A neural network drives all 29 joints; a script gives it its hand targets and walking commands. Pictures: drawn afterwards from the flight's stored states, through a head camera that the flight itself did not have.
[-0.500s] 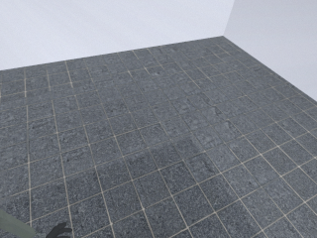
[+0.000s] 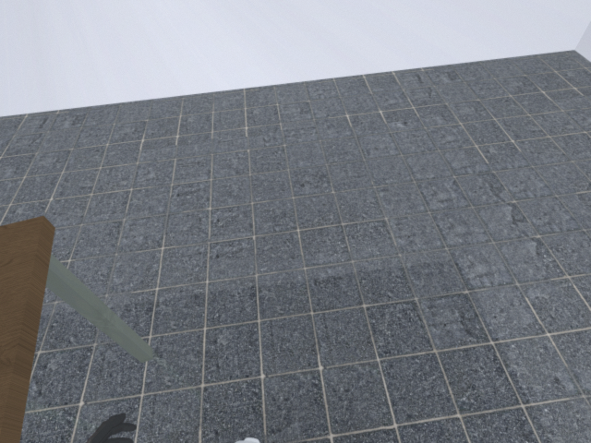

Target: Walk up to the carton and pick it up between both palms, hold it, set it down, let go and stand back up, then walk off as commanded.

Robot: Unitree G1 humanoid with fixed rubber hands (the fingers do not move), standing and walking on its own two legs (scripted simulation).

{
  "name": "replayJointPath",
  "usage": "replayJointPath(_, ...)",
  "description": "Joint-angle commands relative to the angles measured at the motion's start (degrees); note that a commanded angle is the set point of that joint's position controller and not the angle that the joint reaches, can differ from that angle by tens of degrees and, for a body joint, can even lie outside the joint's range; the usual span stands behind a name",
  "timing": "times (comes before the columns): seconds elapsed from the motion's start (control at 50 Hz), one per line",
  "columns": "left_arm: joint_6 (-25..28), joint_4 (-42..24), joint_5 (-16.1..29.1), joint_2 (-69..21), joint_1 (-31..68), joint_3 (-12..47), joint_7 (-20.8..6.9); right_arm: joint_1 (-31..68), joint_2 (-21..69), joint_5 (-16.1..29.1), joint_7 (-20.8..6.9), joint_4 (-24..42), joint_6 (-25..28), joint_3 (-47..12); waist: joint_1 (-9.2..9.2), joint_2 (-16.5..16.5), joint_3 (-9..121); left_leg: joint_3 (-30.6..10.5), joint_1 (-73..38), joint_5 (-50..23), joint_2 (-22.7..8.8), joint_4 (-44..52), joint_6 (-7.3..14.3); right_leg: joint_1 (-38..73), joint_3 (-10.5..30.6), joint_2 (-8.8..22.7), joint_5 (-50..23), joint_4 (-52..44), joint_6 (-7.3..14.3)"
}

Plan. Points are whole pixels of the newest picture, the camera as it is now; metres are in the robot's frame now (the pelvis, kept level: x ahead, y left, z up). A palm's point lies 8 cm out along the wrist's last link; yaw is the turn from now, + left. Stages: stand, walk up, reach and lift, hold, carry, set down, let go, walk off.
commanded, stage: walk up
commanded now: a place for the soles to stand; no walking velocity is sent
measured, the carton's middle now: out of the picture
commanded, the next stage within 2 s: none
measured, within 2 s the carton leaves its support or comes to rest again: neither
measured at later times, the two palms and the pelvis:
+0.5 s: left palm out of the picture +0.05 +0.29 -0.09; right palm (502, 403) +0.21 -0.28 -0.12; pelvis +0.04 -0.04 -0.01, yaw +22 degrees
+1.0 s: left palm out of the picture -0.05 +0.26 -0.12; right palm (425, 318) +0.34 -0.20 -0.11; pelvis +0.07 -0.04 -0.03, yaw +46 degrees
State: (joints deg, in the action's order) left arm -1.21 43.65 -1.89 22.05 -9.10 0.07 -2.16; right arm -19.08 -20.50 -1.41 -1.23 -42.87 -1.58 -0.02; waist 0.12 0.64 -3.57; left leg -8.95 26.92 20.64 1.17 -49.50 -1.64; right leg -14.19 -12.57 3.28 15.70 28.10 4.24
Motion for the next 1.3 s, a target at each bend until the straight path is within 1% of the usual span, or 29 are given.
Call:
replayJointPath(0.0, 2.1, -5.2, 0.0, 13.8, -0.6, -7.3, -0.5, 2.3, -10.0, -0.5, -0.6, 3.8, 1.5, 4.1, -4.42, -10.7, 7.2, 10.3, 5.5, -0.9, -4.3, 5.7, 1.3, 14.9, 9.1, 16.6, -8.6, -7.3, 5.6)
replayJointPath(0.1, 1.3, -6.0, 0.5, 12.6, 2.8, -6.4, -1.0, -6.3, -11.0, -0.8, -0.4, 0.4, 2.3, 5.7, 0.89, -1.7, 11.7, 9.8, -15.9, -4.6, -0.1, 22.9, 5.0, 3.2, 1.8, 13.6, -0.7, 8.7, 2.4)
replayJointPath(0.12, 1.0, -6.2, 0.6, 10.8, 2.5, -5.6, -0.9, -7.9, -14.0, -1.5, 0.3, -0.3, 2.2, 6.8, 1.90, 5.0, 9.4, -0.5, -20.0, 0.5, -1.8, 25.9, 8.0, -5.8, 1.7, 10.3, 7.0, 16.5, -0.4)
replayJointPath(0.14, 0.6, -7.5, 1.0, 8.2, 3.2, -5.0, -1.0, -7.1, -19.5, -2.2, 1.1, 0.6, 1.9, 8.3, 1.29, 18.2, 4.2, -22.6, -20.9, 2.8, -12.4, 30.9, 11.8, -19.2, 0.4, 3.3, 19.1, 24.7, -4.1)
replayJointPath(0.16, 0.6, -8.9, 1.1, 9.9, 7.6, -5.6, -1.3, -6.0, -21.8, -2.0, 1.2, 3.0, 1.9, 8.8, 2.12, 15.7, -1.3, -40.1, -15.9, 7.0, -14.7, 36.4, 17.2, -24.2, 11.4, -4.2, 21.7, 28.7, -5.4)
replayJointPath(0.18, 1.4, -8.4, 0.4, 11.6, 8.1, -6.3, -1.1, -2.9, -21.9, -1.0, 1.4, 4.2, 2.1, 8.5, 1.77, 13.7, -3.0, -41.4, -14.5, 2.4, -16.2, 36.4, 19.4, -23.9, 16.6, -3.0, 20.6, 30.6, -5.2)
replayJointPath(0.24, 2.5, -5.9, 0.6, 11.2, 4.5, -5.9, -0.6, 1.8, -16.9, -0.4, 1.6, 4.7, 2.3, 7.2, -0.57, 10.8, 1.1, -24.6, -15.4, -10.9, -10.2, 31.7, 13.4, -18.1, 16.0, -2.7, 14.8, 23.6, -4.1)
replayJointPath(0.32, 2.9, -4.9, 1.5, 9.3, 4.1, -5.9, 0.5, 3.2, -16.4, -0.8, 0.8, 6.1, 1.7, 7.1, 0.05, 12.7, 2.3, -22.1, -10.9, -29.9, -6.6, 28.2, 12.0, -8.1, 12.2, -6.7, 11.8, 13.6, -4.0)
replayJointPath(0.36, 3.7, -3.2, 1.6, 9.4, -0.5, -6.3, 1.5, 5.7, -15.0, -0.3, 0.7, 7.4, 1.2, 6.6, -2.83, 10.4, 4.8, -17.7, -3.8, -30.3, -3.0, 21.6, 9.2, 5.8, 11.3, -7.0, 2.6, 0.2, -2.8)
replayJointPath(0.38, 3.9, -1.2, 1.6, 12.0, -6.6, -7.2, 1.9, 8.5, -11.9, 0.0, 0.8, 8.7, 1.1, 5.5, -6.48, 4.9, 7.8, -13.2, 5.1, -21.3, 0.4, 14.8, 6.5, 18.6, 13.4, -3.4, -5.9, -4.3, -1.6)
replayJointPath(0.4, 3.9, 0.1, 0.6, 17.0, -10.7, -8.5, 2.4, 7.8, -7.0, 0.1, 1.0, 9.8, 1.4, 4.0, -8.36, -11.2, 10.7, -2.2, 15.5, -6.4, 6.7, 2.2, 3.8, 27.3, 27.2, 11.2, -3.4, -11.9, 0.3)
replayJointPath(0.42, 3.9, -1.3, 0.0, 19.6, -5.6, -9.0, 2.4, 2.9, -8.8, -0.5, 1.5, 7.9, 0.8, 4.6, -5.19, -14.8, 10.2, 2.0, 16.3, 11.5, 4.2, -5.6, 2.6, 21.0, 37.1, 24.9, -0.7, -16.0, 2.5)
replayJointPath(0.46, 3.8, -2.9, 0.3, 17.1, -0.5, -8.3, 2.1, 3.6, -14.2, -0.5, 0.8, 6.5, 0.4, 6.1, -2.38, -6.7, 4.0, 2.6, 11.9, 7.0, -1.8, -8.2, 2.3, 10.5, 29.4, 23.5, -0.7, -13.0, 4.0)
replayJointPath(0.5, 4.0, -2.3, 0.2, 14.4, 0.7, -7.7, 2.0, 2.2, -12.3, -0.7, -0.9, 5.8, 0.5, 6.1, -1.39, -10.0, 2.7, 4.5, 10.3, -0.6, -2.3, -8.4, 2.1, 9.0, 18.2, 16.2, -2.6, -12.4, 1.9)
replayJointPath(0.56, 4.1, -2.8, 0.3, 13.6, -0.8, -7.6, 1.8, 1.2, -10.8, -0.4, -2.5, 4.9, 0.6, 5.3, -2.68, -11.7, 5.5, 8.8, 9.0, -4.9, -2.5, -4.1, 1.4, 14.1, 8.1, 14.2, -18.3, -8.7, 1.0)
replayJointPath(0.66, 3.4, -3.8, 0.3, 14.7, -1.9, -8.5, 1.2, 5.4, -10.1, -0.6, -2.7, 6.3, 0.3, 4.8, -4.88, -10.6, 5.1, 12.1, 7.5, -6.1, -4.2, 4.3, 1.6, 15.7, 3.8, 16.7, -21.2, -5.1, 2.4)
replayJointPath(0.76, 2.0, -5.2, 0.6, 14.9, 1.9, -8.1, 0.2, -0.4, -11.0, -0.6, -1.9, 4.5, 0.9, 5.9, -1.10, -8.6, 8.9, 15.3, -7.3, -7.4, -1.7, 16.8, 3.4, 9.5, -1.4, 17.8, -17.4, 6.7, 2.6)
replayJointPath(0.8, 1.6, -5.0, 1.1, 12.4, 1.1, -6.8, 0.4, -4.5, -15.0, -2.0, -0.8, 2.9, 0.9, 7.9, 2.58, 0.6, 9.3, 7.0, -17.8, -2.7, 0.8, 20.4, 8.1, -1.8, -1.4, 13.4, -6.7, 21.1, -0.9)
replayJointPath(0.84, 1.3, -7.3, 1.4, 9.3, 4.0, -5.9, 0.3, -4.5, -22.9, -2.2, -0.1, 5.1, 0.5, 9.9, 2.74, 18.8, -1.2, -32.2, -14.9, -3.3, -12.8, 32.0, 18.3, -22.1, 3.9, -2.4, 25.7, 34.7, -6.3)
replayJointPath(0.86, 2.2, -7.5, 0.9, 12.6, 5.0, -6.8, 0.5, -4.2, -22.7, -1.2, -0.3, 5.8, 0.7, 9.6, 2.72, 15.3, -1.5, -40.1, -13.9, -4.2, -16.0, 34.0, 22.1, -21.7, 13.4, -2.0, 25.5, 36.1, -5.8)
replayJointPath(0.92, 3.5, -5.0, 1.4, 12.0, 1.4, -6.2, 1.5, 2.3, -17.0, -1.2, 0.1, 7.3, 0.6, 7.8, -0.04, 12.1, 0.1, -21.8, -11.4, -11.6, -9.1, 29.7, 15.3, -15.8, 14.8, 0.4, 19.2, 24.4, -4.2)
replayJointPath(0.98, 3.6, -2.9, 1.8, 10.7, -2.5, -6.6, 2.3, 5.8, -15.8, -1.7, -0.8, 9.2, 0.2, 7.6, -0.76, 12.9, 1.0, -20.6, -4.2, -18.4, -5.8, 29.5, 13.0, -5.3, 10.3, -4.6, 13.5, 15.9, -4.2)
replayJointPath(1.02, 4.1, -0.7, 2.0, 10.4, -8.2, -7.1, 3.2, 9.0, -15.3, -1.6, -1.0, 11.0, -0.3, 7.6, -4.69, 9.1, 2.9, -16.5, 4.4, -17.1, -2.7, 22.3, 10.4, 8.9, 9.1, -5.8, 2.6, 2.3, -3.5)
replayJointPath(1.04, 4.2, 0.1, 1.4, 13.6, -12.3, -8.2, 3.7, 10.4, -11.4, -1.5, -0.8, 12.4, -0.3, 6.2, -7.64, 0.7, 4.7, -10.9, 12.0, -9.8, 1.3, 14.5, 7.3, 17.7, 14.1, -0.6, -1.1, -4.5, -2.4)
replayJointPath(1.06, 4.4, 0.0, -0.1, 20.2, -12.9, -9.8, 4.2, 8.6, -7.4, -1.2, -0.7, 12.8, 0.0, 5.2, -8.24, -17.6, 5.6, 2.9, 20.3, 4.4, 8.2, 0.3, 3.5, 20.6, 32.1, 19.0, 6.1, -14.7, 0.4)
replayJointPath(1.08, 4.4, -1.9, -0.4, 21.2, -6.8, -9.9, 4.0, 6.5, -12.5, -2.3, -0.2, 11.2, -0.6, 6.6, -5.52, -12.2, 3.6, 3.3, 18.3, 9.0, -0.3, -7.9, 1.9, 11.8, 36.5, 28.2, 9.3, -16.7, 4.6)
replayJointPath(1.12, 4.6, -3.1, -0.2, 18.3, -3.4, -9.0, 4.0, 5.9, -15.2, -1.7, -1.0, 9.8, -0.8, 7.8, -2.57, -5.9, -0.8, 3.3, 13.8, 3.3, -2.1, -9.7, 2.1, 5.8, 27.0, 24.0, 2.2, -13.8, 3.2)
replayJointPath(1.18, 4.7, -2.7, -0.2, 15.0, -5.0, -8.5, 3.7, 2.1, -12.0, -1.1, -2.8, 8.5, -0.4, 7.0, -2.68, -11.5, 3.5, 7.6, 10.0, -3.6, -2.0, -7.0, 2.0, 13.1, 9.3, 14.7, -20.2, -7.3, -1.1)
replayJointPath(1.28, 3.9, -4.5, -0.4, 15.4, -8.8, -9.0, 2.8, 7.6, -10.8, -0.8, -2.6, 9.5, -0.4, 6.0, -6.56, -10.5, 4.2, 12.8, 10.6, -5.6, -2.4, 4.1, 1.4, 19.9, 4.1, 15.8, -24.6, -3.0, 0.1)
